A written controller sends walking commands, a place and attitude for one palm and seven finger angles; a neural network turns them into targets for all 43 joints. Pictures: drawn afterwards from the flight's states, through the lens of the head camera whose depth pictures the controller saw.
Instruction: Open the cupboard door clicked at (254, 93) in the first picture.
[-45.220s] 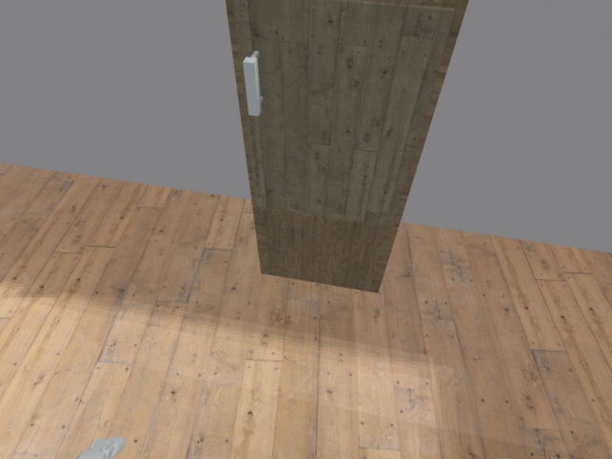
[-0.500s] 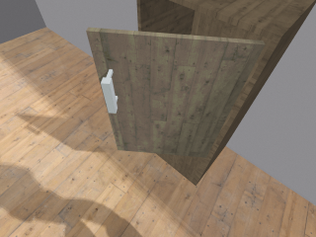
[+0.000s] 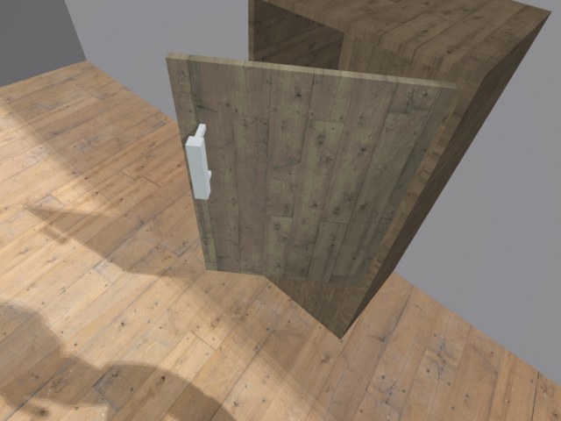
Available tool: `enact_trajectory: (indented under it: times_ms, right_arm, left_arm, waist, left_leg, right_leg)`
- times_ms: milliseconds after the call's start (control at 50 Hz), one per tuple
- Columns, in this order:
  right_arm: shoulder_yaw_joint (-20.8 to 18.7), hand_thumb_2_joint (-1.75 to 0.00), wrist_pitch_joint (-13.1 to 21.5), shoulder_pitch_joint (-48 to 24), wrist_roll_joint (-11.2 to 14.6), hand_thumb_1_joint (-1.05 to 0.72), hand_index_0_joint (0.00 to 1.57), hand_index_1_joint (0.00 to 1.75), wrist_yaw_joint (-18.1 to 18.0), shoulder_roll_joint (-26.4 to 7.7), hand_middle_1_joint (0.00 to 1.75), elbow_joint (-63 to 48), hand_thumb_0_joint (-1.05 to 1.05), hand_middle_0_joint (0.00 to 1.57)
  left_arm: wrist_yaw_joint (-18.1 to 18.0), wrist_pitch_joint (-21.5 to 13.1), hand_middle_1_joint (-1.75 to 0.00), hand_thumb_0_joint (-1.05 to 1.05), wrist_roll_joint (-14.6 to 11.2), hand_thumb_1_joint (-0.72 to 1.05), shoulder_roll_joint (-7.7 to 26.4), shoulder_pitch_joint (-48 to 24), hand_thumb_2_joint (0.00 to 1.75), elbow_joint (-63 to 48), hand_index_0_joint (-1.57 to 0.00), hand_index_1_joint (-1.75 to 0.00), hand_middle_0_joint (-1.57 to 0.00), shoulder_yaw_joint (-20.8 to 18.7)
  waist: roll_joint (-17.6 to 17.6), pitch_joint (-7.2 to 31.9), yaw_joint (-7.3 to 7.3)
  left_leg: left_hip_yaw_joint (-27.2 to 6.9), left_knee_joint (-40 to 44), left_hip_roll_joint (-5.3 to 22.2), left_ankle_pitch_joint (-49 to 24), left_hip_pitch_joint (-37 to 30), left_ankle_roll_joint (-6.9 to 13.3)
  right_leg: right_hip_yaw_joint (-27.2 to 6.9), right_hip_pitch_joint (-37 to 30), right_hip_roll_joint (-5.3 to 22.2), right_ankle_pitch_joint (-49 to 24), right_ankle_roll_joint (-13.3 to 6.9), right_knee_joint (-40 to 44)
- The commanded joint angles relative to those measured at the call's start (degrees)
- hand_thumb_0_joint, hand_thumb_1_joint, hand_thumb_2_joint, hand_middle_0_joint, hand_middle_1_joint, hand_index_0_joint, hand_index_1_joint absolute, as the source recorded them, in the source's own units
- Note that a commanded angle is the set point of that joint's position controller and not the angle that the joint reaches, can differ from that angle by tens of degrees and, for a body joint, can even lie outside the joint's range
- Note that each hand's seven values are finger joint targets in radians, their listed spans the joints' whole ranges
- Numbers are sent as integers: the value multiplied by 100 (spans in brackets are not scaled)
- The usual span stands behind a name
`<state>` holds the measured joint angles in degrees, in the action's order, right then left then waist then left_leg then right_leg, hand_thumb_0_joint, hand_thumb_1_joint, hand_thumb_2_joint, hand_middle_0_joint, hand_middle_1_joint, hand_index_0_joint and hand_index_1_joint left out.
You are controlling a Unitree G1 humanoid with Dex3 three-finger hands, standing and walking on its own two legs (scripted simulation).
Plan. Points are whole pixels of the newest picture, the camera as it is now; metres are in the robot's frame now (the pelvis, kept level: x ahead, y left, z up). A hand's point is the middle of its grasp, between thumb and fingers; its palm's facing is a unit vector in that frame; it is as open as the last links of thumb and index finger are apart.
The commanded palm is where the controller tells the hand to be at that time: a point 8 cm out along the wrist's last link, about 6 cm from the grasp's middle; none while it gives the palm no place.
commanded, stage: come to a stop and stand still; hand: left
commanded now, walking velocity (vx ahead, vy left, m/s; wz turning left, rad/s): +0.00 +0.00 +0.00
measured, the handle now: (202, 161) +0.51 +0.18 +0.07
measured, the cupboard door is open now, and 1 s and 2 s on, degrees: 37 37 37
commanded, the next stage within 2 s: look again from close up in 1.28 s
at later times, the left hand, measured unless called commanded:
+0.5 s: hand out of the picture +0.07 +0.26 -0.16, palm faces +0.03 -0.95 -0.30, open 7.4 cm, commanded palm none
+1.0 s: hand out of the picture +0.00 +0.24 -0.16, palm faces -0.01 -0.96 -0.29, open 7.4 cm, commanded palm none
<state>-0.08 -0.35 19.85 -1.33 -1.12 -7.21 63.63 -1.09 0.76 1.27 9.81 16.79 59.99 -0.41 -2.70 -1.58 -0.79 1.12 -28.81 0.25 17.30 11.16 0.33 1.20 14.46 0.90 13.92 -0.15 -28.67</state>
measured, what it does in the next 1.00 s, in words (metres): stands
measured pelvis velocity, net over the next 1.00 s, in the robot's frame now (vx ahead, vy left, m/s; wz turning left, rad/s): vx -0.03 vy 0.02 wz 0.01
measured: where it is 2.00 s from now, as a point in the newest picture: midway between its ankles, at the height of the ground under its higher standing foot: outside the picture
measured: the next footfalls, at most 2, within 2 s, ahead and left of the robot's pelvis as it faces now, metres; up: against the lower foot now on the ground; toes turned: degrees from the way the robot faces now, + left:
none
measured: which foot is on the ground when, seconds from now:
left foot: down 0.00-1.00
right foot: down 0.00-1.00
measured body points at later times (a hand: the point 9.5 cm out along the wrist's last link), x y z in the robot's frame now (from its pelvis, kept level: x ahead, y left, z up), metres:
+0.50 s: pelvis +0.00 +0.04 +0.00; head -0.01 +0.04 +0.45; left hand +0.07 +0.31 -0.14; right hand +0.10 -0.23 -0.13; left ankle -0.02 +0.11 -0.74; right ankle +0.02 -0.12 -0.74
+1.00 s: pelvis -0.03 +0.02 +0.01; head -0.02 +0.02 +0.46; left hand +0.00 +0.29 -0.14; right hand +0.03 -0.25 -0.14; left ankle -0.02 +0.11 -0.74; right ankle +0.02 -0.12 -0.74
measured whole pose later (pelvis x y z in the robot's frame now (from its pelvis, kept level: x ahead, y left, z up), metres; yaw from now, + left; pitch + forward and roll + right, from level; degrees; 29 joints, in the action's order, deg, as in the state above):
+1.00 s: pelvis -0.03 +0.02 +0.01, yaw +1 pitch -3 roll +0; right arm -0.7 0.4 10.0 -0.4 0.0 -16.2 63.7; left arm -0.7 -0.1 1.3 15.8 13.1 62.2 0.6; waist 0.0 -3.0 -0.5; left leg 1.3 -21.9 -2.5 11.4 7.7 2.2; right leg 0.9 11.0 3.6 8.5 2.3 -22.4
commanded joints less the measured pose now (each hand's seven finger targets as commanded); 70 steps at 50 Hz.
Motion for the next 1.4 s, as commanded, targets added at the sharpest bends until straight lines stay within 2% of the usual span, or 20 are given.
enact_trajectory:
  times_ms: [0, 20, 40, 60, 80, 140, 160, 200, 260, 340, 420, 540, 660, 700, 740, 860, 920, 1000, 1120, 1380]
  right_arm:
    - [-184, -90, 233, -425, -8, -90, 20, 30, 23, -664, 30, -816, 0, 20]
    - [-166, -90, 245, -130, 34, -90, 20, 30, 3, -659, 30, -743, 0, 20]
    - [-188, -90, 264, 29, 55, -90, 20, 30, -16, -691, 30, -705, 0, 20]
    - [-169, -90, 263, 44, 36, -90, 20, 30, -19, -678, 30, -706, 0, 20]
    - [-208, -90, 285, 82, 55, -90, 20, 30, -35, -780, 30, -686, 0, 20]
    - [-284, -90, 344, 50, 90, -90, 20, 30, -115, -1071, 30, -660, 0, 20]
    - [-252, -90, 349, 14, 77, -90, 20, 30, -118, -1066, 30, -646, 0, 20]
    - [-309, -90, 348, -34, 81, -90, 20, 30, -154, -1185, 30, -676, 0, 20]
    - [-337, -90, 331, -214, 68, -90, 20, 30, -169, -1288, 30, -713, 0, 20]
    - [-378, -90, 291, -604, 52, -90, 20, 30, -142, -1526, 30, -811, 0, 20]
    - [-379, -90, 291, -939, 38, -90, 20, 30, -85, -1689, 30, -860, 0, 20]
    - [-347, -90, 273, -1300, 35, -90, 20, 30, -13, -1921, 30, -884, 0, 20]
    - [-297, -90, 252, -1387, 54, -90, 20, 30, 43, -1964, 30, -797, 0, 20]
    - [-286, -90, 251, -1395, 55, -90, 20, 30, 53, -2003, 30, -741, 0, 20]
    - [-280, -90, 234, -1395, 58, -90, 20, 30, 66, -2006, 30, -673, 0, 20]
    - [-248, -90, 227, -1256, 84, -90, 20, 30, 76, -1938, 30, -481, 0, 20]
    - [-236, -90, 236, -1213, 86, -90, 20, 30, 71, -1918, 30, -376, 0, 20]
    - [-220, -90, 208, -1139, 87, -90, 20, 30, 72, -1833, 30, -260, 0, 20]
    - [-212, -90, 190, -1026, 74, -90, 20, 30, 70, -1733, 30, -144, 0, 20]
    - [-195, -90, 208, -935, 73, -90, 20, 30, 56, -1643, 30, -64, 0, 20]
  left_arm:
    - [-159, -285, -30, 0, -8, 90, 826, 574, 90, -334, -20, -30, -20, -85]
    - [-163, -296, -30, 0, -30, 90, 867, 421, 90, -387, -20, -30, -20, -60]
    - [-165, -303, -30, 0, -33, 90, 816, 349, 90, -447, -20, -30, -20, -73]
    - [-169, -296, -30, 0, -37, 90, 743, 315, 90, -457, -20, -30, -20, -47]
    - [-173, -295, -30, 0, -37, 90, 743, 263, 90, -449, -20, -30, -20, -76]
    - [-190, -272, -30, 0, -28, 90, 744, 356, 90, -405, -20, -30, -20, -121]
    - [-191, -272, -30, 0, -36, 90, 733, 403, 90, -391, -20, -30, -20, -108]
    - [-206, -255, -30, 0, -43, 90, 851, 360, 90, -381, -20, -30, -20, -180]
    - [-203, -227, -30, 0, -35, 90, 919, 249, 90, -428, -20, -30, -20, -202]
    - [-174, -189, -30, 0, -29, 90, 1128, -51, 90, -533, -20, -30, -20, -246]
    - [-134, -155, -30, 0, -15, 90, 1305, -308, 90, -618, -20, -30, -20, -242]
    - [-67, -144, -30, 0, -2, 90, 1512, -569, 90, -615, -20, -30, -20, -205]
    - [-34, -163, -30, 0, 5, 90, 1618, -616, 90, -510, -20, -30, -20, -156]
    - [-23, -162, -30, 0, 0, 90, 1641, -619, 90, -464, -20, -30, -20, -139]
    - [-18, -169, -30, 0, 1, 90, 1657, -624, 90, -398, -20, -30, -20, -126]
    - [-28, -209, -30, 0, -12, 90, 1654, -545, 90, -249, -20, -30, -20, -98]
    - [-33, -225, -30, 0, -25, 90, 1619, -535, 90, -158, -20, -30, -20, -91]
    - [-41, -238, -30, 0, -29, 90, 1581, -494, 90, -77, -20, -30, -20, -86]
    - [-46, -242, -30, 0, -32, 90, 1517, -456, 90, -29, -20, -30, -20, -93]
    - [-55, -261, -30, 0, -27, 90, 1426, -475, 90, -45, -20, -30, -20, -123]
  waist:
    - [560, 201, 3]
    - [372, 521, 135]
    - [311, 683, 199]
    - [148, 610, 178]
    - [163, 549, 204]
    - [454, 388, 120]
    - [560, 372, 69]
    - [604, 307, 91]
    - [449, 195, 74]
    - [250, -16, 73]
    - [417, 32, 50]
    - [433, -30, 44]
    - [283, 4, 43]
    - [411, 16, 49]
    - [359, -68, 55]
    - [218, 83, 63]
    - [277, 108, 75]
    - [118, -35, 84]
    - [154, -95, 85]
    - [171, 23, 69]
  left_leg:
    - [-360, -26, 164, -184, 779, 86]
    - [-393, -46, 186, -369, 475, 87]
    - [-441, -42, 257, -595, 303, 114]
    - [-463, -15, 316, -748, 282, 167]
    - [-536, 55, 379, -1012, 336, 200]
    - [-608, 102, 574, -2697, 207, 272]
    - [-559, 67, 552, -3051, 161, 261]
    - [-545, 75, 550, -3472, 42, 232]
    - [-531, 153, 547, -3586, -37, 245]
    - [-592, 440, 523, -2638, 100, 249]
    - [-637, 689, 528, -2214, 68, 247]
    - [-733, 1069, 552, -1247, 117, 241]
    - [-766, 1276, 541, -649, 120, 231]
    - [-785, 1351, 533, -439, 143, 211]
    - [-795, 1432, 541, -200, 205, 195]
    - [-742, 1354, 518, -387, 94, 170]
    - [-708, 1337, 523, -543, 24, 155]
    - [-661, 1308, 483, -394, 74, 130]
    - [-626, 1286, 459, -286, 139, 105]
    - [-594, 1211, 512, -672, 102, 79]
  right_leg:
    - [-934, -187, 687, 502, -356, 454]
    - [-861, -241, 729, 371, -361, 466]
    - [-753, -185, 647, 138, -332, 377]
    - [-658, -199, 543, -178, -295, 300]
    - [-483, -263, 492, -528, -253, 129]
    - [-160, -396, 364, -1429, -202, -239]
    - [-200, -489, 369, -1614, -208, -219]
    - [-132, -496, 369, -1810, -218, -312]
    - [-160, -513, 372, -1929, -202, -266]
    - [-235, -473, 426, -1555, -175, -109]
    - [-243, -522, 432, -1161, -119, 64]
    - [-326, -517, 488, -721, -65, 408]
    - [-368, -580, 575, -572, -35, 673]
    - [-404, -582, 590, -489, -35, 731]
    - [-409, -548, 600, -399, -28, 797]
    - [-459, -627, 657, -429, -39, 930]
    - [-484, -616, 684, -473, -54, 967]
    - [-562, -499, 701, -202, -68, 1100]
    - [-626, -421, 696, 62, -85, 1175]
    - [-590, -559, 685, -260, -106, 1153]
